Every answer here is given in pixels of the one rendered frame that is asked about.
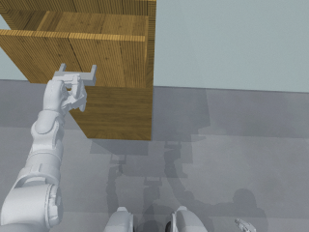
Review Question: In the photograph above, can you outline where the robot thigh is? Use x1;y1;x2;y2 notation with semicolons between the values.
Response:
171;210;208;232
102;211;133;232

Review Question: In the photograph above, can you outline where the left robot forearm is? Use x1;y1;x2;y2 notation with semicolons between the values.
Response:
0;109;66;225

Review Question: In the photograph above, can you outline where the robot left hand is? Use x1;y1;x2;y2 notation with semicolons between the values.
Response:
42;73;87;117

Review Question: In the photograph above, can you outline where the drawer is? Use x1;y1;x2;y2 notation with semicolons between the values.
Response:
0;11;149;88

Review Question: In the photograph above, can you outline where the robot right thigh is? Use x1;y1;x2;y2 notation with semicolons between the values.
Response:
171;210;208;232

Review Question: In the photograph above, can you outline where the handle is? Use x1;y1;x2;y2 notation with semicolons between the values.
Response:
53;63;98;86

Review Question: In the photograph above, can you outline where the robot right hand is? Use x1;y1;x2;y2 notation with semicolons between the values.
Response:
235;218;256;232

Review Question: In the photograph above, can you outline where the cabinet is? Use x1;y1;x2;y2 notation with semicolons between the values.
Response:
0;0;156;141

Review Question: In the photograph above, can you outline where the robot left thigh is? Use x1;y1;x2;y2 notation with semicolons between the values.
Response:
102;211;133;232

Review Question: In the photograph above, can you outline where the robot left upper arm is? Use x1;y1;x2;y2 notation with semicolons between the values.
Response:
0;184;64;232

